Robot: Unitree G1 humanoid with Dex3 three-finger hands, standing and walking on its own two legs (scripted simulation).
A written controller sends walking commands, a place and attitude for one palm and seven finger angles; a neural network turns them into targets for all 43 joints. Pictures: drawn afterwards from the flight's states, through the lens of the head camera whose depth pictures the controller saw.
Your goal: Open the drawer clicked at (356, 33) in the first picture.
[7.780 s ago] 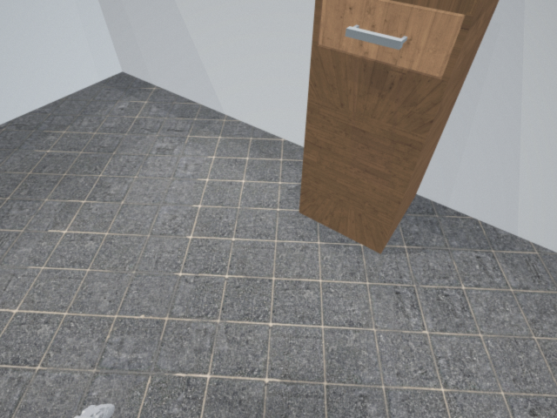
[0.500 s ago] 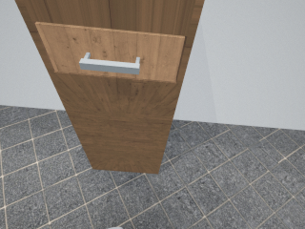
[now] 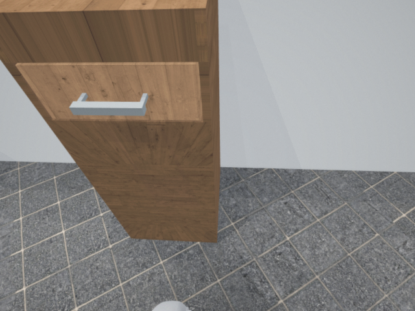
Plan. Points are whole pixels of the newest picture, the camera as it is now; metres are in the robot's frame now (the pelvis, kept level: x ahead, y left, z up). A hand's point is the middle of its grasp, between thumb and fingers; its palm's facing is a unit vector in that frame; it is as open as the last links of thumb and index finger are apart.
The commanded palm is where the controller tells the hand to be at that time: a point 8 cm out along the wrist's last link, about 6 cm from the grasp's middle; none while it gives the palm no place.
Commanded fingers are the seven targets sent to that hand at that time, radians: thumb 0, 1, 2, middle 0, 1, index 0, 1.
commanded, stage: come to a stop and stand still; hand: left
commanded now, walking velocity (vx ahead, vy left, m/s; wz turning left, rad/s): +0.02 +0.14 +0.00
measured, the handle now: (111, 102) +0.51 +0.25 +0.13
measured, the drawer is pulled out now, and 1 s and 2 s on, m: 0.00 0.00 0.00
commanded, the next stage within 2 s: look again from close up in 0.54 s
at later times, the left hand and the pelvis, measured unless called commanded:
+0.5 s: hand out of the picture +0.00 +0.21 -0.17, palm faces +0.06 -0.97 -0.22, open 7.3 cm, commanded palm none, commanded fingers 0.00 0.90 0.90 -0.20 -0.30 -0.20 -0.30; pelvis -0.02 +0.03 +0.00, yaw +1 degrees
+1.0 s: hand out of the picture +0.01 +0.19 -0.16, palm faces +0.00 -0.97 -0.23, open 7.3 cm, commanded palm none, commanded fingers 0.00 0.90 0.90 -0.20 -0.30 -0.20 -0.30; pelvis -0.01 +0.01 +0.00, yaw +0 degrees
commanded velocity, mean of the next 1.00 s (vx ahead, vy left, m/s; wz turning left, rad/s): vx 0.00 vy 0.01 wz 0.00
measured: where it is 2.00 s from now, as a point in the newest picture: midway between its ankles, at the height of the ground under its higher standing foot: outside the picture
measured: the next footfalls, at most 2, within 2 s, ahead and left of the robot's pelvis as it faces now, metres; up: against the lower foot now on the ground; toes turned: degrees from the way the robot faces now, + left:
left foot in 0.20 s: +0.01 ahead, +0.13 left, +0.00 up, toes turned +3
right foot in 0.52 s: -0.01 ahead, -0.06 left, +0.00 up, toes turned -2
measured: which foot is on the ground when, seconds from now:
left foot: up 0.00-0.18, down 0.20-1.00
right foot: down 0.00-0.20, up 0.22-0.50, down 0.52-1.00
